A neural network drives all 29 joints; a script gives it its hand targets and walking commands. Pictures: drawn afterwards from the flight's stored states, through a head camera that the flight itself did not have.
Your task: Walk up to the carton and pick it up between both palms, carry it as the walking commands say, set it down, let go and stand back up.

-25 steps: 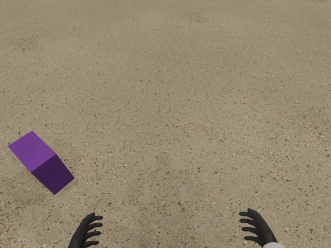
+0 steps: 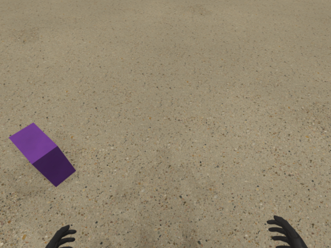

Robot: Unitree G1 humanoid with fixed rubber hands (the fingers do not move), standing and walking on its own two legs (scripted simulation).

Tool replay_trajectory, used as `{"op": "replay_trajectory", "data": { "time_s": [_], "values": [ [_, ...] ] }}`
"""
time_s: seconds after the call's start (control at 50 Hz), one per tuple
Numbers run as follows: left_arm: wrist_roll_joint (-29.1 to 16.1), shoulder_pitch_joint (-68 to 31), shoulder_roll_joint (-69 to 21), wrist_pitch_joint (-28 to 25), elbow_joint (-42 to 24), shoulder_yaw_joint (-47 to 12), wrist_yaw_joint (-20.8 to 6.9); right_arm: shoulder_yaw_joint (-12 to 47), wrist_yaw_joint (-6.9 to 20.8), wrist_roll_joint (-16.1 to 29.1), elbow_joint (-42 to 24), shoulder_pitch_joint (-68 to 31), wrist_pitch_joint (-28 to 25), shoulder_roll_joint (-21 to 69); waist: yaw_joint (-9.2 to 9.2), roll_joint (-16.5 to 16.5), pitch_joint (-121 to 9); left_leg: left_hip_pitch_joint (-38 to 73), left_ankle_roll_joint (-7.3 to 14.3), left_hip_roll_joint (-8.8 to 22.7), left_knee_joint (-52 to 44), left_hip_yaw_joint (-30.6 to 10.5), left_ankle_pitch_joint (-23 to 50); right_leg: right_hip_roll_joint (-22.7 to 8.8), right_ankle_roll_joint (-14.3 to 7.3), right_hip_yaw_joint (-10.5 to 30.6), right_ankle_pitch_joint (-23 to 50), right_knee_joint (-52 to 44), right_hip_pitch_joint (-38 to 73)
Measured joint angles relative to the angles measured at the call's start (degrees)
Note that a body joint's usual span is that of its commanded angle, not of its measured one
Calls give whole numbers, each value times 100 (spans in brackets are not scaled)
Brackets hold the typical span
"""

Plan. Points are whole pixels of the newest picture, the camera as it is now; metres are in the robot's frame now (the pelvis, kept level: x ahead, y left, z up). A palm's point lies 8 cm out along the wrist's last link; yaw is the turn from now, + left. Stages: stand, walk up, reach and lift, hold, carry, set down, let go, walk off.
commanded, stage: stand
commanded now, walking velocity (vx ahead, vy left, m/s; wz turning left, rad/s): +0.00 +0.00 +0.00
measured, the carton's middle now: (44, 155) +0.73 +0.76 -0.60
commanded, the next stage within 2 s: walk up in 0.72 s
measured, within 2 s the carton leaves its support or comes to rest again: neither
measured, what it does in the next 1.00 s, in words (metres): stands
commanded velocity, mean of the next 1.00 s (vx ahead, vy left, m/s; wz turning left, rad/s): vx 0.00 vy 0.00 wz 0.00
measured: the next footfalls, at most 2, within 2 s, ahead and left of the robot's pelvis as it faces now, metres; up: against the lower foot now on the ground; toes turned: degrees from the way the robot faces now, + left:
left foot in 1.22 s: +0.13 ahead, +0.23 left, +0.00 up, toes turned +21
right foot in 1.48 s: +0.21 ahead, +0.04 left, +0.00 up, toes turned +18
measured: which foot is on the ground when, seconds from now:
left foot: down 0.00-0.94, up 0.96-1.00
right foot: down 0.00-1.00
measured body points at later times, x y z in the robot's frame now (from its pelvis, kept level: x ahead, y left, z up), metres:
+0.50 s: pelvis +0.00 +0.00 +0.02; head +0.02 +0.00 +0.47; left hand +0.13 +0.30 -0.10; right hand +0.13 -0.30 -0.09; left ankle +0.01 +0.12 -0.72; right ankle +0.01 -0.13 -0.72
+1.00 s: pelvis +0.00 +0.00 +0.02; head +0.01 +0.00 +0.47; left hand +0.09 +0.33 -0.08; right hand +0.12 -0.31 -0.09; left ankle +0.01 +0.12 -0.70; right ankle +0.01 -0.13 -0.72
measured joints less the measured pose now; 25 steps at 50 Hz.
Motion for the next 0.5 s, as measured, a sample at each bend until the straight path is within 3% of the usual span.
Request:
{"op": "replay_trajectory", "data": {
  "time_s": [0.5],
  "values": [
    [-87,-434,42,43,937,-141,1,144,0,84,857,-262,11,9,-12,-22,147,609,-19,-20,-948,-14,464,-21,15,-21,457,-959,628]
  ]
}}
